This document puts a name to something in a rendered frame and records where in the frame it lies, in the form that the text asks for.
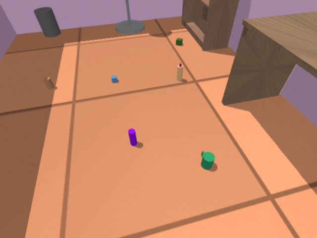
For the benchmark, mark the desk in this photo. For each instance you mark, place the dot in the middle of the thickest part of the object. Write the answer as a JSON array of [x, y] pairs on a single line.
[[268, 50]]

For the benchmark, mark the coat stand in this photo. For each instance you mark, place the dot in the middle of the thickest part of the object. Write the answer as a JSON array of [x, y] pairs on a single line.
[[129, 26]]

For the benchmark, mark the bookshelf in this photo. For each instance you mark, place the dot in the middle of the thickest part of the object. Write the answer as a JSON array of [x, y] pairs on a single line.
[[209, 22]]

